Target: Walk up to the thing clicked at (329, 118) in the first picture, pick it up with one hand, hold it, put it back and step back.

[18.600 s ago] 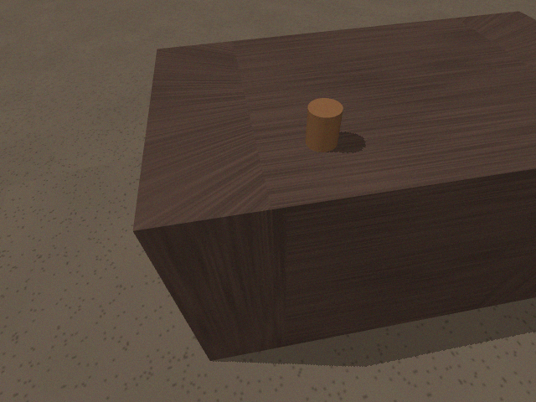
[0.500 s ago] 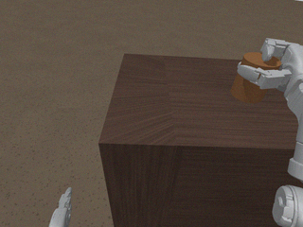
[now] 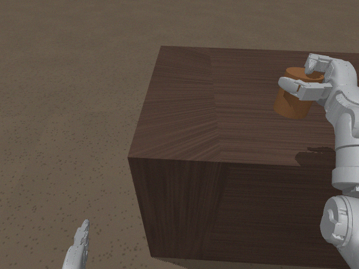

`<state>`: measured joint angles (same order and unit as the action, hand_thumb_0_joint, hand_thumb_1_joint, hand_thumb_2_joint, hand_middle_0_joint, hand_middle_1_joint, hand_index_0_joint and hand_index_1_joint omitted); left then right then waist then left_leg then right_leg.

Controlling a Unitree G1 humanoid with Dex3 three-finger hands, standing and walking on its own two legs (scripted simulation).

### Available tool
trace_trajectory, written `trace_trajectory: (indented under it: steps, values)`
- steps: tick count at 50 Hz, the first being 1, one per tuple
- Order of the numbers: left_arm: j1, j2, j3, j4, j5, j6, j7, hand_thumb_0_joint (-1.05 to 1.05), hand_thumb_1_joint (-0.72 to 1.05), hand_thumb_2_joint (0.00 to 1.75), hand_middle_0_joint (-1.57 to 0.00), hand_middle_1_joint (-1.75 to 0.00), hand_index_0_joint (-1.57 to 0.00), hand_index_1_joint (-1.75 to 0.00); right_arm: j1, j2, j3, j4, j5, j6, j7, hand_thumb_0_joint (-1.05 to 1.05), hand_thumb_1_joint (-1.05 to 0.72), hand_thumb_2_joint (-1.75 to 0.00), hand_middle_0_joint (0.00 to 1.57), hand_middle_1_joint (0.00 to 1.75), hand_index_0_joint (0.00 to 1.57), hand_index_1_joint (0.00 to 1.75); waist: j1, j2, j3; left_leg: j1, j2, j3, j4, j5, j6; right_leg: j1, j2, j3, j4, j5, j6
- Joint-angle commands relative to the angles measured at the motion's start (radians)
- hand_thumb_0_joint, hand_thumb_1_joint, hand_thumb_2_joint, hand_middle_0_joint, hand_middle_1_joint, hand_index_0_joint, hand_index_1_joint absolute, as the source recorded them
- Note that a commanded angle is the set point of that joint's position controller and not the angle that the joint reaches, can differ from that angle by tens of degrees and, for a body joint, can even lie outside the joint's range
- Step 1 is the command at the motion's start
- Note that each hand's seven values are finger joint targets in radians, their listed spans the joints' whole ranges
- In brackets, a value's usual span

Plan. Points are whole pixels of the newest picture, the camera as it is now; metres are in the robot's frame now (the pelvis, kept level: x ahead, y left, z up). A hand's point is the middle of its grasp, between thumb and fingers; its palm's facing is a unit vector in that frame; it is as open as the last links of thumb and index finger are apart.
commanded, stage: crouch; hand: right
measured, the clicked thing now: (296, 93) +0.42 -0.20 +0.22
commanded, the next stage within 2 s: lower in 1.22 s
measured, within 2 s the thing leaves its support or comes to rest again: neither
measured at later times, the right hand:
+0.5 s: hand (289, 83) +0.49 -0.21 +0.21, palm faces +0.16 +0.99 -0.01, open 6.0 cm
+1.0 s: hand (284, 86) +0.51 -0.21 +0.19, palm faces +0.14 +0.99 +0.00, open 6.0 cm
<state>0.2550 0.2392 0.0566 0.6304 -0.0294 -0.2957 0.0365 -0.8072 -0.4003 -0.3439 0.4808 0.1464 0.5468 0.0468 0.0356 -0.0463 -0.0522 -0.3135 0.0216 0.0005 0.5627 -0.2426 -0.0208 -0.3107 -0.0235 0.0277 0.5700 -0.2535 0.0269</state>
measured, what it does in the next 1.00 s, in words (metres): stands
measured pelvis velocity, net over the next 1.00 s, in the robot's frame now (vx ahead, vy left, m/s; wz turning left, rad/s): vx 0.03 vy -0.01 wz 0.04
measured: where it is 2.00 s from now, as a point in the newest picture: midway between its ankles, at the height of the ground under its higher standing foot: outside the picture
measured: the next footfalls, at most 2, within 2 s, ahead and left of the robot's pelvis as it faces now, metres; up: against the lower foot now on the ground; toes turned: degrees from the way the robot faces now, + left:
none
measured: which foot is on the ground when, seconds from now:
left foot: down 0.00-1.00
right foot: down 0.00-1.00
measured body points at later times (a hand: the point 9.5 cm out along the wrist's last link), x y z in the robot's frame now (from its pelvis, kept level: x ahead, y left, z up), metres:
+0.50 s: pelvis +0.02 -0.01 +0.00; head +0.03 +0.00 +0.45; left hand +0.16 +0.25 -0.07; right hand +0.47 -0.26 +0.21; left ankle +0.04 +0.13 -0.73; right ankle +0.03 -0.14 -0.73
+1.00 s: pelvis +0.03 -0.01 +0.00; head +0.06 -0.01 +0.45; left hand +0.17 +0.25 -0.07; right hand +0.50 -0.27 +0.19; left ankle +0.04 +0.13 -0.73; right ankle +0.03 -0.14 -0.73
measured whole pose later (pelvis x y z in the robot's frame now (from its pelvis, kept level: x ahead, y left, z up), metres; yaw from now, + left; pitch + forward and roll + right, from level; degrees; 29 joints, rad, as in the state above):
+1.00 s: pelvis +0.03 -0.01 +0.00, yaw +2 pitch +7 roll +1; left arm 0.29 0.22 0.02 0.49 -0.01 -0.17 0.04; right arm -0.90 -0.47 -0.37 0.95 0.10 0.03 0.11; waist 0.08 -0.02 -0.07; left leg -0.43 0.01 -0.03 0.56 -0.26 -0.03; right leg -0.43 -0.04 -0.01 0.61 -0.30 0.02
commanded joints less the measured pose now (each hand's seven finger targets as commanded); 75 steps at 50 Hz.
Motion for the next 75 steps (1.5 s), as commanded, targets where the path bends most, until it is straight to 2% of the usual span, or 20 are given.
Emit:
trace_trajectory:
  steps: [1,12,14,16,22,25,30,35,37,41,50,53,55,58,61,64,67,69,73,75]
  values:
    - [-0.12,0.122,0.04,-0.164,0.005,-0.066,0.01,0.0,-0.55,0.05,-0.05,-0.05,-0.05,-0.04,-0.611,-0.287,-0.045,-0.153,0.004,-0.198,0.007,0.0,-0.3,-1.34,1.36,1.47,1.39,1.47,0.005,-0.016,-0.287,0.015,-0.022,0.032,-0.09,0.069,0.014,0.115,0.023,-0.025,-0.082,0.046,-0.032]
    - [-0.113,0.144,0.042,-0.239,0.014,-0.062,0.038,0.0,-0.55,0.05,-0.05,-0.04,-0.05,-0.04,-0.669,-0.371,-0.079,0.026,-0.018,-0.406,0.023,0.0,-0.27,-1.32,1.33,1.45,1.37,1.45,0.017,0.018,-0.389,0.03,-0.028,0.02,-0.077,0.128,0.009,0.112,0.018,-0.035,-0.059,0.093,-0.033]
    - [-0.036,0.079,-0.002,-0.178,0.014,-0.053,0.029,0.0,-0.55,0.05,-0.05,-0.04,-0.05,-0.04,-0.608,-0.291,-0.031,0.133,-0.016,-0.423,0.039,0.0,-0.29,-1.31,1.33,1.44,1.37,1.44,0.036,0.024,-0.324,0.008,-0.028,0.018,-0.082,0.133,0.007,0.081,0.024,-0.04,-0.065,0.088,-0.037]
    - [-0.093,0.122,0.03,-0.261,0.015,-0.056,0.035,0.0,-0.55,0.05,-0.05,-0.04,-0.05,-0.04,-0.655,-0.363,-0.064,0.078,-0.025,-0.456,0.033,0.0,-0.29,-1.3,1.31,1.42,1.34,1.42,0.023,-0.005,-0.409,0.039,-0.025,0.015,-0.071,0.169,0.006,0.107,0.024,-0.045,-0.054,0.126,-0.033]
    - [-0.022,0.072,-0.008,-0.213,0.015,-0.031,0.024,0.0,-0.54,0.04,-0.05,-0.04,-0.05,-0.04,-0.651,-0.328,-0.043,0.1,-0.018,-0.503,0.048,0.0,-0.33,-1.29,1.31,1.41,1.34,1.41,0.025,-0.026,-0.394,0.023,-0.026,0.014,-0.061,0.217,0.007,0.109,0.026,-0.048,-0.045,0.166,-0.033]
    - [-0.008,0.137,0.051,-0.217,0.016,-0.017,0.034,0.0,-0.54,0.04,-0.05,-0.04,-0.05,-0.04,-0.618,-0.321,-0.049,0.128,-0.012,-0.51,0.052,0.0,-0.35,-1.29,1.31,1.41,1.34,1.41,0.038,-0.013,-0.406,0.01,-0.032,0.02,-0.051,0.269,0.009,0.138,0.018,-0.04,-0.033,0.232,-0.03]
    - [-0.047,0.143,0.05,-0.267,0.012,0.006,0.034,0.0,-0.54,0.04,-0.05,-0.04,-0.05,-0.04,-0.631,-0.321,-0.052,0.151,-0.014,-0.532,0.056,0.0,-0.33,-1.29,1.31,1.41,1.34,1.41,0.039,-0.002,-0.41,0.005,-0.041,0.03,-0.044,0.289,0.012,0.146,0.005,-0.028,-0.026,0.305,-0.023]
    - [0.019,0.078,0.001,-0.226,0.011,0.036,0.022,0.0,-0.54,0.04,-0.04,-0.04,-0.05,-0.03,-0.619,-0.307,-0.038,0.155,-0.015,-0.553,0.072,0.0,-0.37,-1.3,1.33,1.42,1.36,1.42,0.031,-0.039,-0.412,0.024,-0.032,0.018,-0.033,0.353,0.01,0.137,0.018,-0.044,-0.01,0.351,-0.026]
    - [-0.004,0.157,0.07,-0.272,0.014,0.039,0.029,0.0,-0.54,0.04,-0.04,-0.04,-0.05,-0.03,-0.635,-0.337,-0.062,0.145,-0.016,-0.554,0.064,0.0,-0.35,-1.3,1.33,1.42,1.36,1.42,0.045,-0.021,-0.44,0.002,-0.039,0.023,-0.032,0.34,0.011,0.166,0.009,-0.038,-0.012,0.359,-0.024]
    - [-0.016,0.087,0.005,-0.287,0.012,0.052,0.012,0.0,-0.53,0.03,-0.04,-0.04,-0.05,-0.03,-0.631,-0.294,-0.033,0.189,-0.021,-0.577,0.062,0.0,-0.32,-1.29,1.32,1.42,1.35,1.42,0.042,-0.016,-0.379,0.004,-0.039,0.019,-0.046,0.283,0.013,0.107,0.009,-0.044,-0.023,0.272,-0.025]
    - [-0.031,0.142,0.043,-0.311,0.018,0.07,0.02,0.0,-0.54,0.04,-0.04,-0.04,-0.05,-0.03,-0.68,-0.379,-0.072,0.249,-0.026,-0.617,0.064,0.0,-0.31,-1.3,1.33,1.43,1.36,1.43,0.054,-0.029,-0.433,-0.004,-0.037,0.013,-0.027,0.321,0.012,0.109,0.009,-0.043,0.008,0.311,-0.026]
    - [-0.012,0.087,-0.008,-0.273,0.015,0.08,0.01,0.0,-0.53,0.03,-0.04,-0.04,-0.05,-0.03,-0.673,-0.35,-0.058,0.3,-0.029,-0.637,0.072,0.0,-0.3,-1.3,1.33,1.43,1.36,1.43,0.054,-0.039,-0.399,-0.038,-0.04,0.012,-0.026,0.274,0.013,0.085,0.007,-0.044,0.007,0.261,-0.027]
    - [-0.088,0.147,0.033,-0.359,0.018,0.074,0.021,0.0,-0.54,0.03,-0.04,-0.04,-0.05,-0.03,-0.736,-0.408,-0.079,0.257,-0.033,-0.657,0.068,0.0,-0.31,-1.3,1.33,1.43,1.36,1.43,0.065,-0.035,-0.501,-0.007,-0.037,0.007,-0.02,0.286,0.009,0.111,0.009,-0.045,0.019,0.257,-0.029]
    - [0.002,0.104,-0.005,-0.288,0.017,0.09,0.014,0.0,-0.53,0.03,-0.04,-0.04,-0.05,-0.03,-0.661,-0.361,-0.06,0.384,-0.035,-0.652,0.076,0.0,-0.29,-1.3,1.33,1.43,1.36,1.43,0.076,-0.017,-0.409,-0.054,-0.041,0.011,-0.024,0.251,0.01,0.066,0.01,-0.044,0.01,0.214,-0.033]
    - [-0.065,0.161,0.034,-0.358,0.02,0.084,0.026,0.0,-0.54,0.03,-0.04,-0.04,-0.05,-0.03,-0.762,-0.457,-0.102,0.314,-0.04,-0.679,0.066,0.0,-0.29,-1.3,1.32,1.43,1.35,1.43,0.077,-0.015,-0.493,-0.024,-0.038,0.005,-0.014,0.264,0.007,0.065,0.011,-0.047,0.023,0.211,-0.036]
    - [-0.02,0.098,-0.013,-0.314,0.016,0.093,0.013,0.0,-0.53,0.03,-0.04,-0.04,-0.05,-0.03,-0.693,-0.376,-0.055,0.394,-0.041,-0.681,0.075,0.0,-0.3,-1.3,1.33,1.43,1.36,1.43,0.082,-0.021,-0.42,-0.059,-0.038,0.004,-0.015,0.248,0.006,0.035,0.015,-0.048,0.024,0.191,-0.039]
    - [-0.024,0.121,-0.005,-0.325,0.023,0.093,0.015,0.0,-0.53,0.03,-0.05,-0.04,-0.05,-0.04,-0.767,-0.456,-0.095,0.371,-0.047,-0.702,0.065,0.0,-0.28,-1.31,1.33,1.44,1.36,1.44,0.085,-0.055,-0.466,-0.069,-0.044,0.01,0.003,0.253,0.011,0.052,0.005,-0.044,0.042,0.221,-0.028]
    - [0.036,0.095,-0.008,-0.257,0.019,0.101,0.008,0.0,-0.54,0.04,-0.05,-0.04,-0.05,-0.04,-0.684,-0.363,-0.047,0.464,-0.045,-0.698,0.076,0.0,-0.26,-1.29,1.3,1.42,1.34,1.42,0.1,-0.039,-0.396,-0.106,-0.045,0.008,0.006,0.243,0.01,0.01,0.008,-0.045,0.044,0.2,-0.032]
    - [-0.02,0.163,0.028,-0.354,0.023,0.097,0.013,0.0,-0.54,0.03,-0.05,-0.04,-0.05,-0.04,-0.706,-0.448,-0.091,0.466,-0.051,-0.726,0.073,0.0,-0.25,-1.28,1.3,1.41,1.33,1.41,0.107,-0.017,-0.436,-0.112,-0.049,0.011,0.017,0.217,0.009,0.0,0.004,-0.042,0.059,0.169,-0.035]
    - [0.024,0.093,-0.03,-0.325,0.023,0.101,0.002,0.0,-0.54,0.04,-0.05,-0.04,-0.05,-0.04,-0.725,-0.392,-0.058,0.436,-0.044,-0.743,0.085,0.0,-0.25,-1.27,1.29,1.4,1.32,1.4,0.106,-0.073,-0.436,-0.138,-0.051,0.011,0.026,0.22,0.014,0.01,0.002,-0.04,0.068,0.194,-0.028]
